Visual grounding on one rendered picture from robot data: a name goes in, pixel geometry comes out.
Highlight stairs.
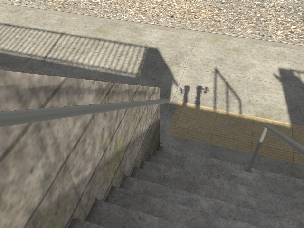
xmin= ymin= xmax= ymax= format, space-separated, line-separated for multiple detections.
xmin=68 ymin=146 xmax=304 ymax=228

